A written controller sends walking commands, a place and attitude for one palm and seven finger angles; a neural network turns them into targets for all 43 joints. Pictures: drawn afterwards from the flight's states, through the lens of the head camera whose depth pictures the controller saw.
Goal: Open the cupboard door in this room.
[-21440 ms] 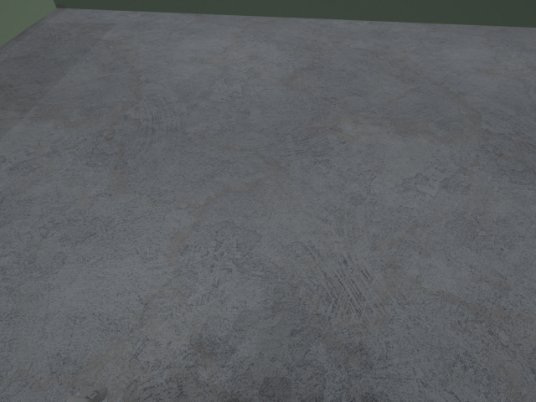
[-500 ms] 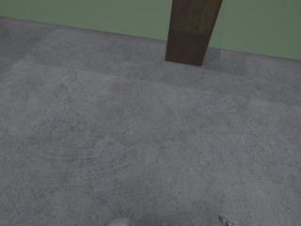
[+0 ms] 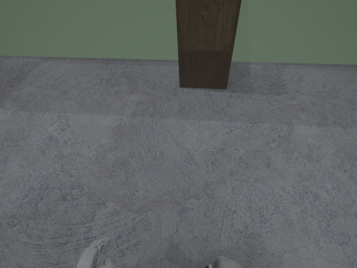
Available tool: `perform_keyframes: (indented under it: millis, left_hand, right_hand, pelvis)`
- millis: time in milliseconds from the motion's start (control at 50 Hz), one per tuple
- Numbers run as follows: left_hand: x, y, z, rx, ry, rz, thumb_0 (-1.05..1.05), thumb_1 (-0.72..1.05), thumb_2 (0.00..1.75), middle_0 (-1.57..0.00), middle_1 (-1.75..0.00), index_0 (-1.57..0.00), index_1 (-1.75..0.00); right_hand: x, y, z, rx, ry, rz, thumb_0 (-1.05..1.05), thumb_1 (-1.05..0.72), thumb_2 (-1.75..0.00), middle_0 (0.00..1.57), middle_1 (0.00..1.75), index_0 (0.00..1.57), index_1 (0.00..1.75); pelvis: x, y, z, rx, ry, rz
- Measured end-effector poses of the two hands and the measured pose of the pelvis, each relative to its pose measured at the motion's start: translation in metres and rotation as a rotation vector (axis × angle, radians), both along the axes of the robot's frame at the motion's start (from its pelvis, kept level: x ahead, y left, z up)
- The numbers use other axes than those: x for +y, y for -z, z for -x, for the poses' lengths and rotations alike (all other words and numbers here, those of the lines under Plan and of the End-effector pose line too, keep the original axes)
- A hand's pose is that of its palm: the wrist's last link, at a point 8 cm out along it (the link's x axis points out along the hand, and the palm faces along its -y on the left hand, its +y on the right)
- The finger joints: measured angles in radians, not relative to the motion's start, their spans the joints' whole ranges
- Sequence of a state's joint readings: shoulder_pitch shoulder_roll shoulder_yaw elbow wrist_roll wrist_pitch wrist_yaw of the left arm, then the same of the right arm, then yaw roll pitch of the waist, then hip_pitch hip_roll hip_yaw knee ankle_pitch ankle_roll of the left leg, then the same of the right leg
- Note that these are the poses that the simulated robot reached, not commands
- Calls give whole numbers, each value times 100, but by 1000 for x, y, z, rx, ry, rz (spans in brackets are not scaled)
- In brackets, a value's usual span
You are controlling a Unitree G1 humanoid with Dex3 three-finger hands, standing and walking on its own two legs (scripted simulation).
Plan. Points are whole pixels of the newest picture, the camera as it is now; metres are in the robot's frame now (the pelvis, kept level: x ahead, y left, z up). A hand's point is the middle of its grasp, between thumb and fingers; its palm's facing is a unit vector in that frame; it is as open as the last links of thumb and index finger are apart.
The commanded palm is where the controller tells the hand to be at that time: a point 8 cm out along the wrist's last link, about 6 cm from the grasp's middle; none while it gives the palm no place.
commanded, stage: turn or walk to find it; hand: left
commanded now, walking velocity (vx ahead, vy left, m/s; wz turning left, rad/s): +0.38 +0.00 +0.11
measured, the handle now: out of the picture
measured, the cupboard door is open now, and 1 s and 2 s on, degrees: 0 0 0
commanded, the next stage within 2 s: stand and wait in 0.40 s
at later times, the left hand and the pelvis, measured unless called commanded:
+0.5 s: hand out of the picture +0.10 +0.17 -0.16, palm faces +0.18 -0.98 -0.12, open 7.4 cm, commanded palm none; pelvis +0.21 +0.03 +0.01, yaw +3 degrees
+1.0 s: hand (118, 182) +0.38 +0.20 -0.14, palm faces +0.05 -0.97 -0.23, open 7.3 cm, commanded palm none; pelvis +0.33 +0.02 +0.02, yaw +3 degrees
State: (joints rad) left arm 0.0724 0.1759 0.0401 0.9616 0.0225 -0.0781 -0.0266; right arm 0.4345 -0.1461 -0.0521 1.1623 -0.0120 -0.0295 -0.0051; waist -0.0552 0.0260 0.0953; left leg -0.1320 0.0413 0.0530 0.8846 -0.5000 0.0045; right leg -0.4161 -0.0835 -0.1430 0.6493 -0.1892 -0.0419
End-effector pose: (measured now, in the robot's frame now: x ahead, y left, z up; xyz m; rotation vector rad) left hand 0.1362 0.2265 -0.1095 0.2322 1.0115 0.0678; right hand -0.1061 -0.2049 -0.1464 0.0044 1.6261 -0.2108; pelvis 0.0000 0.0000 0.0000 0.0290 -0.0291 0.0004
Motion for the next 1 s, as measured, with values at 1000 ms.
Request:
perform_keyframes:
  millis: [1000]
  left_hand:
    - [22,3,-233,211,-152,-5,0,93,90,-20,-30,-20,-30]
  right_hand:
    - [12,-10,-422,-201,-132,19,0,-92,-90,20,30,19,30]
  pelvis:
    - [18,-20,-327,11,-44,15]
